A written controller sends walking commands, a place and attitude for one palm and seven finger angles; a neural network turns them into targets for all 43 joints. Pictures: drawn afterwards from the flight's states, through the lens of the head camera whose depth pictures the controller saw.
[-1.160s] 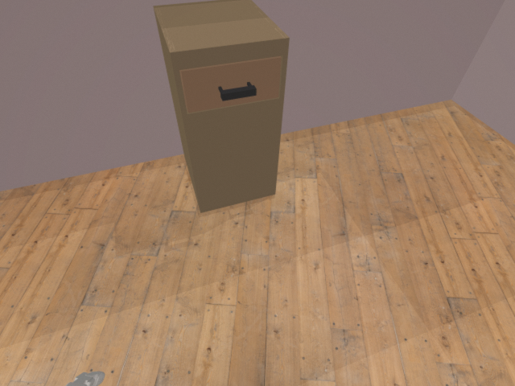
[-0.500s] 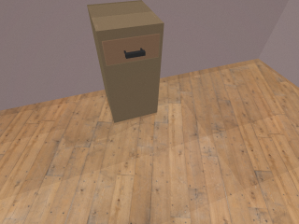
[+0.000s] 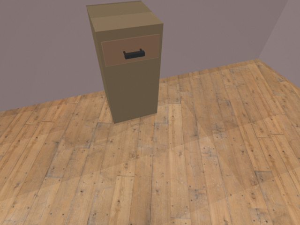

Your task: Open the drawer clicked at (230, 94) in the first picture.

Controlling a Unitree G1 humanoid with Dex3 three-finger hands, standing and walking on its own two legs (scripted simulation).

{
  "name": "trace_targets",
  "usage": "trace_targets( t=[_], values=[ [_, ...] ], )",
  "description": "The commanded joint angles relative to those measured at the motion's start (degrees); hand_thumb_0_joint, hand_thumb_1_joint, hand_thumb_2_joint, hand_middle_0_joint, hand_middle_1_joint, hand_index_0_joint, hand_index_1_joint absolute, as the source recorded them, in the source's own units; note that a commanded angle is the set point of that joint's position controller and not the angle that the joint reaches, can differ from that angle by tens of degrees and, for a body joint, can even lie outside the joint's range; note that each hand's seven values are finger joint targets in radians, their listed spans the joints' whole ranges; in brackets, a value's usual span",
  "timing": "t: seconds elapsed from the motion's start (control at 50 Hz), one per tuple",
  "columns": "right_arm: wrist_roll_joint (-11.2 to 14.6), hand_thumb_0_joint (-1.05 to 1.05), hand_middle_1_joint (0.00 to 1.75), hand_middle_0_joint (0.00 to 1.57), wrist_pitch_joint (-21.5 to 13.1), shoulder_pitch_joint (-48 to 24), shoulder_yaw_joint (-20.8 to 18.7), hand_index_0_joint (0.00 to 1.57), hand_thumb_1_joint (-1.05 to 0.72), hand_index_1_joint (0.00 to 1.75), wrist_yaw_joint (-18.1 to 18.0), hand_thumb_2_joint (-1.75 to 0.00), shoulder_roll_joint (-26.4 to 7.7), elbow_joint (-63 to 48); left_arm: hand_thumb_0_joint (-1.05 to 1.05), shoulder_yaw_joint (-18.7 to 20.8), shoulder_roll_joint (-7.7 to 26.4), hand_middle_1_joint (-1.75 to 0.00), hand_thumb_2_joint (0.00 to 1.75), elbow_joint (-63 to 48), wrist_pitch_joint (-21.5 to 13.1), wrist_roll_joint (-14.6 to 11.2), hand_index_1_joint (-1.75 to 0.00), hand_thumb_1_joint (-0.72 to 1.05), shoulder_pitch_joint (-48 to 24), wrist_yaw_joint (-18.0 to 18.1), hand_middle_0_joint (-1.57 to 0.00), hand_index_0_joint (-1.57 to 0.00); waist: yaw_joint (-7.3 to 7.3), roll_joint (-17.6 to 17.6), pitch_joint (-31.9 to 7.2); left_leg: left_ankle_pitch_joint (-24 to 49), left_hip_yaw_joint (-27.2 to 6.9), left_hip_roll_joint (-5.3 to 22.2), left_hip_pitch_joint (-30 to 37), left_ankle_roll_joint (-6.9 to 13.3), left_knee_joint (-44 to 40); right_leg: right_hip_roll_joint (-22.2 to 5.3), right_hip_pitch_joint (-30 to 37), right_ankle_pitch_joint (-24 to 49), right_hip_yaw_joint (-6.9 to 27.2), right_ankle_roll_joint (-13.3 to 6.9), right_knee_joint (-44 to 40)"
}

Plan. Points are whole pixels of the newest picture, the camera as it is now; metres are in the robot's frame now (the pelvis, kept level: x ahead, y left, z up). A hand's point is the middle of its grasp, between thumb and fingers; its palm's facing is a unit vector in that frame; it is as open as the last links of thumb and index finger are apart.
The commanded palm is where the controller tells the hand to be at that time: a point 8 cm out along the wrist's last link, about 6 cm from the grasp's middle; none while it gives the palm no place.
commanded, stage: look at it before walking up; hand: left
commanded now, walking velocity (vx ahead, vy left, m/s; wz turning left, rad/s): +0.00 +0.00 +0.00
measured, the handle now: (133, 53) +1.08 +0.17 -0.11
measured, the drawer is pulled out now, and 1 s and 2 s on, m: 0.00 0.00 0.00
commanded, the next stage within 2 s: walk to a spot facing it in 0.28 s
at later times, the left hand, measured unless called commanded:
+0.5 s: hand out of the picture +0.08 +0.24 -0.16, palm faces -0.03 -0.94 -0.34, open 7.4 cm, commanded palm none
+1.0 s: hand out of the picture +0.04 +0.14 -0.16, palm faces -0.20 -0.95 -0.25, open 7.4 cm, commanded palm none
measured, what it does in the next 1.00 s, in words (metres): lifts its left foot, turning right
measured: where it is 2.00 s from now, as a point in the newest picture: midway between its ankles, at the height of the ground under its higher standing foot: outside the picture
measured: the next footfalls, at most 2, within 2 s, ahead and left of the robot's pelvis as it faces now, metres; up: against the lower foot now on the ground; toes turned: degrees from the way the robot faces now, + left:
left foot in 1.48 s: +0.28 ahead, +0.03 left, +0.00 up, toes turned -30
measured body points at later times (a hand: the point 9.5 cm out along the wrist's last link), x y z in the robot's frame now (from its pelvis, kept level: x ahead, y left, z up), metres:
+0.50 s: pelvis +0.01 +0.00 +0.00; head +0.01 +0.00 +0.45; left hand +0.08 +0.29 -0.13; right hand +0.09 -0.30 -0.13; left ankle +0.00 +0.12 -0.74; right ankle +0.01 -0.12 -0.74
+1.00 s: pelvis -0.01 -0.05 -0.01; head +0.00 -0.08 +0.44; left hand +0.05 +0.19 -0.14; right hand -0.01 -0.31 -0.16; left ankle +0.01 +0.11 -0.66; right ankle -0.02 -0.11 -0.74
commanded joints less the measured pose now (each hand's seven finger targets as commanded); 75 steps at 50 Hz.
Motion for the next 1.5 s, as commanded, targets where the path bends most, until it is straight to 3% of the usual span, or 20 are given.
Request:
trace_targets(
  t=[0.0,0.4,0.46,0.52,0.62,0.66,0.72,0.78,0.8,0.82,0.84,0.86,0.94,1.28,1.36,1.4,1.42,1.44,1.46,1.48],
  values=[
    [0.3,0.0,0.3,0.2,-1.4,-2.9,-2.2,0.2,-0.9,0.3,-0.7,-0.9,-11.9,-3.6,0.0,2.6,11.8,-0.3,0.9,-3.7,-1.7,-0.4,-0.3,0.9,-2.1,0.8,-0.2,-0.2,-0.04,0.9,-3.7,6.2,-5.4,6.6,1.1,2.0,-4.0,-6.2,1.0,5.5,5.8,-1.7,-4.3],
    [0.3,0.0,0.3,0.2,-1.2,-3.2,-2.3,0.2,-0.9,0.3,-1.0,-0.9,-12.1,-3.7,0.0,2.8,12.1,-0.3,0.9,-3.9,-1.5,-0.4,-0.3,0.9,-2.5,0.8,-0.2,-0.2,-0.25,0.2,-2.7,8.6,-3.9,7.1,3.3,1.6,-3.4,-6.2,0.5,11.0,6.6,-2.0,-4.4],
    [0.2,0.0,0.3,0.2,0.0,0.6,-1.5,0.2,-0.9,0.3,-1.4,-0.9,-5.4,-3.9,0.0,2.1,6.3,-0.3,0.9,-4.1,0.4,-0.4,-0.3,0.9,1.0,1.1,-0.2,-0.2,-0.5,-0.1,-2.7,8.9,-0.8,7.4,3.1,0.5,0.0,-5.9,-2.0,14.8,7.3,-1.3,-0.8],
    [0.1,0.0,0.3,0.2,0.9,1.8,-2.6,0.2,-0.9,0.3,-1.8,-0.9,-6.3,-5.9,0.0,2.9,6.6,-0.3,0.9,-6.1,1.3,-0.1,-0.3,0.9,2.0,0.9,-0.2,-0.2,-0.61,-0.7,-2.7,7.9,0.3,8.3,2.8,0.7,2.5,-5.0,-5.0,15.9,8.4,-1.6,2.6],
    [0.0,0.0,0.3,0.2,1.4,1.4,-4.3,0.2,-0.9,0.3,-2.0,-0.9,-7.5,-9.6,0.0,3.8,5.2,-0.3,0.9,-9.6,2.3,0.1,-0.3,0.9,2.8,0.2,-0.2,-0.2,-0.54,4.6,-1.8,2.2,-2.2,13.1,0.7,3.2,1.2,-0.7,-11.4,8.7,6.7,-0.8,12.1],
    [-0.1,0.0,0.3,0.2,1.0,0.4,-5.0,0.2,-0.9,0.3,-1.9,-0.9,-8.1,-10.5,0.0,4.1,3.3,-0.3,0.9,-10.7,2.8,0.0,-0.3,0.9,3.7,-0.2,-0.2,-0.2,-0.01,11.4,-0.8,5.7,-5.3,19.7,-1.7,7.6,-3.1,1.4,-13.6,-9.8,1.5,0.6,25.5],
    [-0.3,0.0,0.3,0.2,0.7,-2.3,-5.4,0.2,-0.9,0.3,-1.9,-0.9,-7.3,-12.8,0.0,5.0,2.1,-0.3,0.9,-11.8,3.1,0.0,-0.3,0.9,5.7,-0.6,-0.2,-0.2,1.58,11.6,-1.4,12.0,-2.3,22.5,-4.5,9.8,-1.0,-2.2,-11.8,-17.2,1.0,0.9,30.3],
    [-0.3,0.0,0.3,0.2,1.5,-2.8,-5.5,0.2,-0.9,0.3,-1.4,-0.9,-5.7,-12.9,0.0,5.8,2.0,-0.3,0.9,-9.8,1.8,0.4,-0.3,0.9,14.9,-0.8,-0.2,-0.2,5.61,0.6,-4.5,-1.1,6.9,15.4,-10.0,2.3,17.9,-2.2,2.2,-2.3,-0.3,0.5,7.6],
    [0.0,0.0,0.3,0.2,2.0,-0.7,-4.6,0.2,-0.9,0.3,-1.0,-0.9,-0.7,-14.1,0.0,6.7,7.9,-0.3,0.9,-9.6,0.6,1.2,-0.3,0.9,16.5,-0.2,-0.2,-0.2,5.81,-20.3,-2.5,-21.3,10.7,5.6,-22.9,-2.2,34.8,-13.7,5.0,-0.8,22.0,-2.4,-5.8],
    [-0.3,0.0,0.3,0.2,2.1,-1.8,-4.3,0.2,-0.9,0.3,-0.9,-0.9,0.2,-16.1,0.0,6.9,10.6,-0.3,0.9,-10.3,0.7,0.4,-0.3,0.9,16.8,0.7,-0.2,-0.2,5.44,-23.4,-0.6,-25.1,4.0,1.9,-29.1,-2.7,44.3,-20.0,1.4,-1.3,36.7,-7.1,-12.0],
    [-0.3,0.0,0.3,0.2,2.3,-2.4,-4.8,0.2,-0.9,0.3,-0.6,-0.9,-1.5,-16.3,0.0,7.0,9.4,-0.3,0.9,-11.2,0.8,0.1,-0.3,0.9,15.4,1.0,-0.2,-0.2,4.53,-15.1,0.2,-20.3,-1.0,4.5,-28.8,-1.9,46.3,-19.6,-0.7,-17.3,33.3,-9.5,-14.1],
    [-0.3,0.0,0.3,0.2,1.9,-4.3,-4.9,0.2,-0.9,0.3,-0.3,-0.9,-2.0,-16.0,0.0,7.0,7.3,-0.3,0.9,-11.8,0.3,0.0,-0.3,0.9,13.0,0.9,-0.2,-0.2,4.09,-13.3,2.9,-14.6,-1.6,5.2,-30.4,-1.7,46.7,-16.3,-2.8,-24.4,34.8,-7.4,-16.1],
    [-0.9,0.0,0.3,0.2,0.7,-0.6,-5.2,0.2,-0.9,0.3,0.5,-0.9,-0.9,-13.3,0.0,5.9,3.4,-0.3,0.9,-11.1,-2.0,-0.4,-0.3,0.9,12.3,0.5,-0.2,-0.2,1.31,-2.1,0.0,-2.9,-0.6,5.8,-27.7,-2.7,44.1,-10.9,1.2,-10.7,24.0,-7.4,-11.7],
    [-0.3,0.0,0.3,0.2,-1.2,-8.9,-4.4,0.2,-0.9,0.3,0.9,-0.9,2.3,-18.9,0.0,5.8,1.1,-0.3,0.9,-7.3,-3.7,0.5,-0.3,0.9,21.7,1.0,-0.2,-0.2,4.32,-6.6,2.9,-3.3,0.3,4.0,-30.3,-3.8,27.6,-9.7,6.9,2.3,27.5,-11.9,-10.1],
    [0.5,0.0,0.3,0.2,-2.3,-6.2,-4.4,0.2,-0.9,0.3,0.8,-0.9,2.7,-19.4,0.0,6.5,2.7,-0.3,0.9,-8.3,-3.4,0.8,-0.3,0.9,17.7,1.4,-0.2,-0.2,2.58,-8.9,2.2,-6.5,0.6,2.0,-17.2,-2.4,16.4,-9.0,1.5,8.2,26.7,-10.7,-5.6],
    [0.5,0.0,0.3,0.2,-2.8,2.0,-4.8,0.2,-0.9,0.3,0.0,-0.9,1.5,-17.0,0.0,6.9,3.0,-0.3,0.9,-9.2,-3.3,0.3,-0.3,0.9,14.5,1.2,-0.2,-0.2,-1.67,-7.6,0.4,-1.6,1.9,0.1,-1.7,-1.6,7.2,-4.8,-6.3,9.8,23.7,-8.2,1.3],
    [0.6,0.0,0.3,0.2,-3.1,10.6,-5.5,0.2,-0.9,0.3,-1.0,-0.9,-1.6,-14.1,0.0,7.0,1.3,-0.3,0.9,-9.3,-3.3,0.1,-0.3,0.9,13.8,0.9,-0.2,-0.2,-4.83,-1.6,-4.1,-1.7,-0.5,3.5,12.6,-0.8,3.9,-1.1,-12.8,9.6,20.4,-6.5,11.0],
    [-0.3,0.0,0.3,0.2,-3.4,18.8,-7.0,0.2,-0.9,0.3,-1.5,-0.9,-7.7,-12.2,0.0,6.9,-1.7,-0.3,0.9,-10.1,-3.2,-0.8,-0.3,0.9,15.1,0.1,-0.2,-0.2,-7.2,14.0,-10.1,-11.3,-17.6,18.4,23.9,2.7,-0.3,5.9,-23.1,-7.7,12.3,-3.7,27.8],
    [-0.4,0.0,0.3,0.2,-3.1,20.8,-6.9,0.2,-0.9,0.3,-1.3,-0.9,-9.4,-12.2,0.0,6.7,-3.2,-0.3,0.9,-10.7,-3.4,-0.5,-0.3,0.9,16.3,-0.2,-0.2,-0.2,-5.64,19.8,-9.5,-18.0,-31.5,28.8,21.1,5.8,-8.4,6.4,-29.7,-20.4,5.6,-1.4,41.5],
    [-0.5,0.0,0.3,0.2,-2.7,17.0,-6.2,0.2,-0.9,0.3,-1.2,-0.9,-7.3,-13.4,0.0,7.0,-1.9,-0.3,0.9,-11.0,-3.2,0.1,-0.3,0.9,13.7,-0.3,-0.2,-0.2,-4.88,12.1,-2.9,-21.2,-31.6,28.9,11.9,7.9,-11.1,2.1,-29.5,-17.9,6.2,-1.4,46.8]
  ],
)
